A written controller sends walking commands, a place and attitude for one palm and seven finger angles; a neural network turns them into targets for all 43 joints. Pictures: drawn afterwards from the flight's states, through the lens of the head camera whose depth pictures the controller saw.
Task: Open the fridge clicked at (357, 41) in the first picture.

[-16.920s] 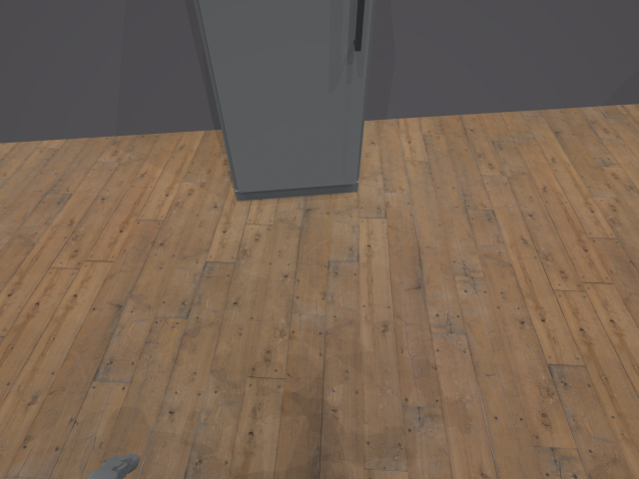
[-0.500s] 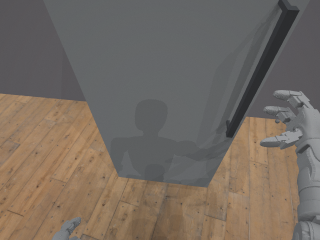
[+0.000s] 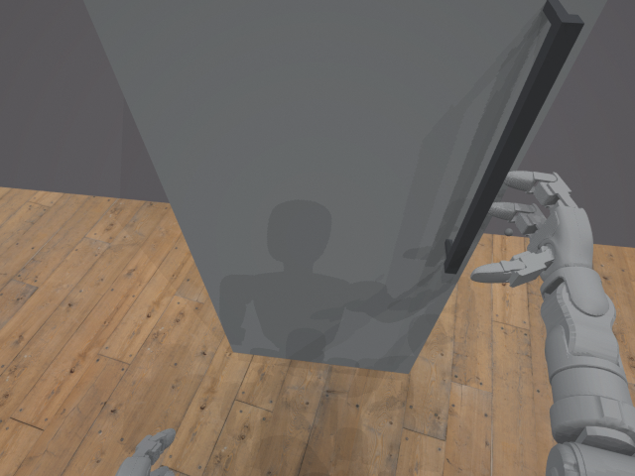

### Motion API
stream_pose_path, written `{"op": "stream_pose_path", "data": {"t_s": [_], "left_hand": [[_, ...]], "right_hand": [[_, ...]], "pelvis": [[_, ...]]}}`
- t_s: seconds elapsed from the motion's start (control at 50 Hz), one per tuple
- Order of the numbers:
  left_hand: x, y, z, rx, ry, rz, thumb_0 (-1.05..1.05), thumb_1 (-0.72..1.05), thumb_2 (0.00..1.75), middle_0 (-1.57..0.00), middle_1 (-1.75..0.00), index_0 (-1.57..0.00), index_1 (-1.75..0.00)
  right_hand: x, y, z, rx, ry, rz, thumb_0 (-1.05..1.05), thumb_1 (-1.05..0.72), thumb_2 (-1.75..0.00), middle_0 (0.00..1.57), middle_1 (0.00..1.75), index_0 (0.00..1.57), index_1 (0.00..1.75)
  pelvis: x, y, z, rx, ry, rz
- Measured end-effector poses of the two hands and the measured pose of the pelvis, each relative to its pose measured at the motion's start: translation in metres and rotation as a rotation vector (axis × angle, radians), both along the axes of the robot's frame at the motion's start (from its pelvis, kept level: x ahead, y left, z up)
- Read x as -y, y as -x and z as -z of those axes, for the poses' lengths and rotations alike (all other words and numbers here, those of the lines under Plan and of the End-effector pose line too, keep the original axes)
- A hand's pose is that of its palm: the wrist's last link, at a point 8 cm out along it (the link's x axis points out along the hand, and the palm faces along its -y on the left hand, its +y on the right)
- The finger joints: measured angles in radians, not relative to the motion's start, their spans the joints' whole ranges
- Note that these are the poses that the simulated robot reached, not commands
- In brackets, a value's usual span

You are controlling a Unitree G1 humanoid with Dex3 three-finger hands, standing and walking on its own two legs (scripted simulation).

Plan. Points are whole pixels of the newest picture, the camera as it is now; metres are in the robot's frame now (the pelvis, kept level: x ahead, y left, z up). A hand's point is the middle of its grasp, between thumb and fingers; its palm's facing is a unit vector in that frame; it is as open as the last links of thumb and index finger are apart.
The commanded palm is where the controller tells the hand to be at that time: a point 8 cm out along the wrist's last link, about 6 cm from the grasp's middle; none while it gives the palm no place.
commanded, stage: feel for the door with the fingertips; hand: right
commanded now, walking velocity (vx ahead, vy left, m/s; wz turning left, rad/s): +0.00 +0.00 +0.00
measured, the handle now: (488, 171) +0.48 -0.17 +0.15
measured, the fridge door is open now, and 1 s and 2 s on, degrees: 0 0 0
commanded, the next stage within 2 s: slide the fingers in behind the handle in 0.42 s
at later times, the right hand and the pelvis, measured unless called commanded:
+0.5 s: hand (496, 215) +0.43 -0.18 +0.11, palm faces +0.04 +1.00 +0.00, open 13.8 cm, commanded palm +0.41 -0.24 +0.12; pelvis +0.00 +0.02 +0.00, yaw +0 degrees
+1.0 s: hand (505, 229) +0.41 -0.19 +0.11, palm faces +0.03 +1.00 +0.01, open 14.0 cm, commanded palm +0.39 -0.23 +0.12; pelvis -0.01 +0.01 +0.00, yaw -1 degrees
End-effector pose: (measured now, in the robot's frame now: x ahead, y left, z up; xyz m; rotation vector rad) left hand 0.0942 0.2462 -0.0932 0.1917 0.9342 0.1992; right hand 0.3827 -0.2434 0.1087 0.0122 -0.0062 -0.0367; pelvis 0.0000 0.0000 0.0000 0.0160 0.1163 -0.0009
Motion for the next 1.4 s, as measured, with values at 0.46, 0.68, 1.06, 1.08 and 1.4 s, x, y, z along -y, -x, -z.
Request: {"op": "stream_pose_path", "data": {"t_s": [0.46,0.68,1.06,1.08,1.4], "left_hand": [[-0.029,0.035,0.008,-0.108,-0.028,-0.041,0.01,0.9,0.9,-0.21,-0.3,-0.2,-0.3],[-0.035,0.045,0.01,-0.127,-0.025,-0.068,0.01,0.9,0.9,-0.2,-0.3,-0.2,-0.3],[-0.023,0.009,0.003,-0.037,-0.028,-0.001,0.01,0.9,0.9,-0.2,-0.3,-0.2,-0.3],[-0.021,0.008,0.004,-0.035,-0.027,0.003,0.01,0.9,0.9,-0.2,-0.3,-0.2,-0.3],[-0.008,0.02,0.01,-0.068,0.022,-0.021,0.01,0.9,0.9,-0.21,-0.3,-0.2,-0.3]], "right_hand": [[-0.011,-0.025,-0.003,-0.015,0.015,0.003,-0.01,0.5,-0.3,0.32,1.21,0.33,1.22],[-0.006,-0.025,-0.006,-0.015,0.003,0.007,-0.01,0.5,-0.3,0.33,1.21,0.34,1.22],[-0.011,-0.008,-0.004,0.004,0.007,-0.022,-0.01,0.5,-0.3,0.3,1.2,0.3,1.2],[-0.014,-0.01,-0.005,0.009,0.004,-0.025,-0.01,0.5,-0.3,0.3,1.2,0.3,1.2],[-0.029,-0.018,-0.004,0.012,0.001,-0.013,-0.01,0.5,-0.3,0.3,1.2,0.3,1.2]], "pelvis": [[-0.015,0.005,0.002,-0.021,0.006,0.004],[-0.019,0.005,0.001,-0.022,0.006,-0.001],[-0.012,0.009,0.002,-0.009,0.0,0.019],[-0.012,0.009,0.002,-0.01,0.0,0.019],[-0.006,-0.001,0.001,-0.014,0.003,-0.006]]}}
